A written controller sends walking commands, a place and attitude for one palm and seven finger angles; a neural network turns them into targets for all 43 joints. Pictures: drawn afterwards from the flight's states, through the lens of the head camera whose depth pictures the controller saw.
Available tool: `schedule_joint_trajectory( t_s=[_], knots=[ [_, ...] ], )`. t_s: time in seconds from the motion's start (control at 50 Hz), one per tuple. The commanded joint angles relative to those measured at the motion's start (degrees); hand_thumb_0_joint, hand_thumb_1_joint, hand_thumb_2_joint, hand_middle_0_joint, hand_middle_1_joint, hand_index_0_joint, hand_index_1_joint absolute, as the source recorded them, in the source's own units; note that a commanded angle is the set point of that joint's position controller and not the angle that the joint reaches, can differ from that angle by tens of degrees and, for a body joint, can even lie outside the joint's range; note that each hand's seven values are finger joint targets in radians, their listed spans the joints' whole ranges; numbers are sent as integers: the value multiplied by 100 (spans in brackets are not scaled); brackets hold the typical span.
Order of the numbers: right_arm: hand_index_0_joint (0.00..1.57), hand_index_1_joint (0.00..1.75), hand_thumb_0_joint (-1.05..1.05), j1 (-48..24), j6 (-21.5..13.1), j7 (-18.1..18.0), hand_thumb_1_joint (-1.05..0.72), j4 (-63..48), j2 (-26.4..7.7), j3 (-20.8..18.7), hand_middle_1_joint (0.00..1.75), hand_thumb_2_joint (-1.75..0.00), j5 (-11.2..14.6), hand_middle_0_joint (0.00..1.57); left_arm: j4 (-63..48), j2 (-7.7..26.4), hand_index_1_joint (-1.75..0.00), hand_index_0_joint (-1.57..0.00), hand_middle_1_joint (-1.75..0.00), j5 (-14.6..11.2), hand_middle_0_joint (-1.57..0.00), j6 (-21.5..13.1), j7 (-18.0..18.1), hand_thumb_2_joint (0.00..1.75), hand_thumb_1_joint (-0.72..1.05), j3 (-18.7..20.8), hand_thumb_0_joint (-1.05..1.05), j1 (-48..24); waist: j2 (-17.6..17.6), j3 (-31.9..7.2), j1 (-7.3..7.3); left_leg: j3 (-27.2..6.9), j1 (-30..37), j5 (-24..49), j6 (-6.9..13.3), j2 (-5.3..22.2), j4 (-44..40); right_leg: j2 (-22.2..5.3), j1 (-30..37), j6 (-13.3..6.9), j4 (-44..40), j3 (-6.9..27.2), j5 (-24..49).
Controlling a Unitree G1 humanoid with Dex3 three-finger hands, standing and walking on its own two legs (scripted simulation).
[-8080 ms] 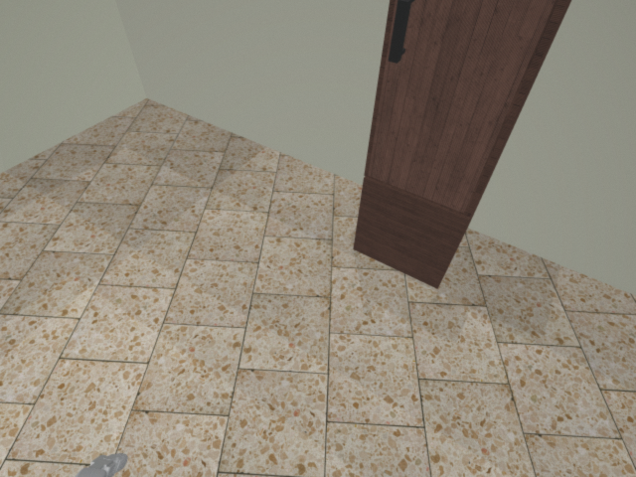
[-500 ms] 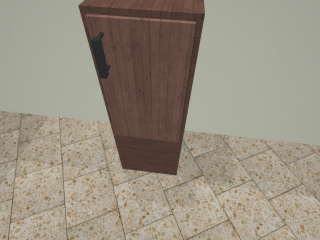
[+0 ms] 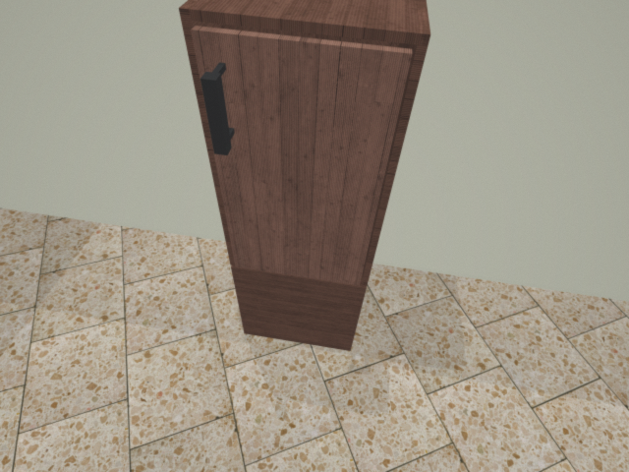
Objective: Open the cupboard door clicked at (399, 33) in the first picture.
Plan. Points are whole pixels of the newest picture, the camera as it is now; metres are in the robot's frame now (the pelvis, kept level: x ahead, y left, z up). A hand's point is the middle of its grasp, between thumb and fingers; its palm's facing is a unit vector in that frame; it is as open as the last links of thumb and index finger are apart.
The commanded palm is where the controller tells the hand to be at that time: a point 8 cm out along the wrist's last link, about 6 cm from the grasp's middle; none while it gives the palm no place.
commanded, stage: shuffle to correct the standing spot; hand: left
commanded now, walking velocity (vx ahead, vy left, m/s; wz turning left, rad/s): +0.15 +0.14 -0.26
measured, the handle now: (221, 109) +0.62 +0.23 +0.14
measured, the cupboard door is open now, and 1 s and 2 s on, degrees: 0 0 0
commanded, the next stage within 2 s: come to a stop and stand still in 0.10 s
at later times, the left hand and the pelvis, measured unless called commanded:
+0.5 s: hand (188, 450) +0.18 +0.21 -0.17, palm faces -0.03 -0.97 -0.23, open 7.3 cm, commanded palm none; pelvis +0.09 +0.03 +0.00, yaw -3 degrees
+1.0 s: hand out of the picture +0.11 +0.25 -0.18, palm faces -0.01 -0.97 -0.24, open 7.4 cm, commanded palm none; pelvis +0.08 +0.06 -0.01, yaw -4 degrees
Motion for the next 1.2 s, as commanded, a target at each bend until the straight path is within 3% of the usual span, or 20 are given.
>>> schedule_joint_trajectory(
  t_s=[0.0, 0.04, 0.08, 0.1, 0.2, 0.3, 0.4, 0.46, 0.48, 0.5, 0.52, 0.54, 0.64, 0.74, 0.8, 0.82, 0.86, 0.92, 0.98, 1.18],
  knots=[
    [20, 30, 0, 291, -207, 42, -90, -382, -245, -87, 30, -90, 9, 20, -168, 820, -30, -20, -30, 56, -20, -105, 44, 90, 90, 204, 0, 362, -375, 757, -130, 109, -431, 24, 46, 91, -479, -1764, -359, -886, -1236, 2006, -673],
    [20, 30, 0, 851, -273, 5, -90, -202, -264, -73, 30, -90, 15, 20, -226, 660, -30, -20, -30, 24, -20, -74, 0, 90, 90, 167, 0, 115, 60, 591, -370, 66, 683, 504, 75, 37, -1400, -1085, -1058, -555, -404, 1270, -676],
    [20, 30, 0, 1392, -259, -86, -90, -163, -911, -216, 30, -90, -60, 20, -417, 236, -30, -20, -30, 32, -20, -47, -55, 90, 90, 84, 0, -46, 1693, 547, -541, -1655, 1152, -216, 757, 1422, -2520, -72, -2144, -107, 1622, -3, -1394],
    [20, 30, 0, 1444, -242, -91, -90, -187, -880, -209, 30, -90, -39, 20, -515, 271, -30, -20, -30, 102, -20, -34, -47, 90, 90, 70, 0, -335, 1695, 798, -615, -2077, 989, -317, 1070, 1702, -2798, -154, -2541, -141, 2638, 179, -1675],
    [20, 30, 0, 929, -449, -141, -90, -329, -430, -30, 30, -90, -26, 20, -362, 90, -30, -20, -30, 79, -20, -94, -118, 90, 90, 25, 0, -311, 0, 602, -217, -926, 1027, 3267, 1188, 1280, -2423, -626, -2562, 48, 3582, 406, -529],
    [20, 30, 0, 850, -469, -239, -90, -147, -454, 15, 30, -90, 2, 20, -332, 58, -30, -20, -30, 5, -20, 18, -6, 90, 90, -36, 0, -374, 467, 268, -151, -203, 1261, 6470, 796, 1031, -1843, -437, -1696, 247, 2170, 326, -14],
    [20, 30, 0, 804, -258, -265, -90, -104, -603, -182, 30, -90, 3, 20, -529, 395, -30, -20, -30, 22, -20, 84, 58, 90, 90, 52, 0, -749, 733, 375, -251, -352, 1454, 6721, 729, 1196, -1375, -321, -1414, 206, 1146, 205, -133],
    [20, 30, 0, 697, -196, -232, -90, -195, -670, -286, 30, -90, 59, 20, -511, 574, -30, -20, -30, 44, -20, 14, 81, 90, 90, 119, 0, -306, 427, 92, -16, -234, 1255, 6063, 495, 981, -651, -350, -598, 195, 193, 204, 1119],
    [20, 30, 0, 695, -184, -213, -90, -262, -641, -310, 30, -90, 90, 20, -460, 749, -30, -20, -30, 47, -20, -29, 99, 90, 90, 148, 0, -71, 98, -200, 41, -101, 918, 5233, 339, 763, -244, -616, 11, 108, 162, 431, 2779],
    [20, 30, 0, 840, -167, -193, -90, -311, -475, -340, 30, -90, 115, 20, -438, 1014, -30, -20, -30, 56, -20, -74, 143, 90, 90, 200, 0, 96, -434, -574, 14, 80, 101, 3511, 144, 299, 516, -1416, 859, -306, 551, 1298, 5221],
    [20, 30, 0, 810, -147, -172, -90, -370, -308, -338, 30, -90, 158, 20, -374, 1232, -30, -20, -30, 27, -20, -94, 151, 90, 90, 233, 0, 315, -915, -805, 72, 218, -654, -137, -56, -350, 1503, -2341, 1436, -1033, 510, 1895, 7194],
    [20, 30, 0, 490, -105, -179, -90, -448, -231, -311, 30, -90, 186, 20, -386, 1266, -30, -20, -30, -3, -20, -106, 166, 90, 90, 218, 0, 329, -1286, -929, 170, -194, -770, -1527, -56, -360, 2264, -2629, 1293, -1444, 239, 2117, 7259],
    [20, 30, 0, 67, 139, -60, -90, -499, -109, -301, 30, -90, 98, 20, -824, 981, -30, -20, -30, 38, -20, 5, 186, 90, 90, 154, 0, -714, -547, -146, -230, -309, -657, -650, -189, -224, 2329, -1798, -515, -967, -462, 1278, 4026],
    [20, 30, 0, -154, 104, -11, -90, -736, -219, -288, 30, -90, 62, 20, -883, 1207, -30, -20, -30, 86, -20, 49, 133, 90, 90, 245, 0, -601, -695, -260, -126, -80, -465, -357, -244, -280, 931, -1715, -377, -948, -547, 1558, 2668],
    [20, 30, 0, 125, 23, -26, -90, -705, -238, -268, 30, -90, 87, 20, -886, 1198, -30, -20, -30, 44, -20, 91, 97, 90, 90, 236, 0, -697, -700, -340, -326, 41, 521, 553, -207, -333, -641, -1494, -785, -639, -300, 1448, 1603],
    [20, 30, 0, -218, 35, -15, -90, -1118, -1019, -439, 30, -90, 132, 20, -850, 1449, -30, -20, -30, 4, -20, 27, 309, 90, 90, 152, 0, -393, 611, -1172, -337, 243, 566, 428, -289, -260, -287, -1611, -52, -369, -170, 1814, 2397],
    [20, 30, 0, -424, -21, -12, -90, -1432, -761, -339, 30, -90, 57, 20, -1095, 1266, -30, -20, -30, -25, -20, 97, 227, 90, 90, 79, 0, -674, 1140, -619, -328, -127, 375, 382, -42, -17, -1115, -1148, -772, -244, 147, 1361, -16],
    [20, 30, 0, -677, -34, 4, -90, -1695, -1096, -291, 30, -90, 2, 20, -1066, 937, -30, -20, -30, 38, -20, 214, 103, 90, 90, -81, 0, -711, 1742, 553, -208, -1302, -800, 525, 441, 872, -2211, -275, -902, 164, 933, 329, -386],
    [20, 30, 0, -844, -25, 11, -90, -1835, -1210, -251, 30, -90, 20, 20, -861, 793, -30, -20, -30, 66, -20, 230, 7, 90, 90, -133, 0, -326, 382, 1109, -49, -1205, -1540, -917, 491, 751, -2500, -293, -631, 160, 972, 483, 45],
    [20, 30, 0, -305, -181, 7, -90, -1447, -1118, -145, 30, -90, 36, 20, -728, 864, -30, -20, -30, -2, -20, 6, -6, 90, 90, -174, 0, -318, -254, 244, -233, -879, -144, -165, 337, 325, -2238, -565, -512, 97, -131, 1073, 250]
  ],
)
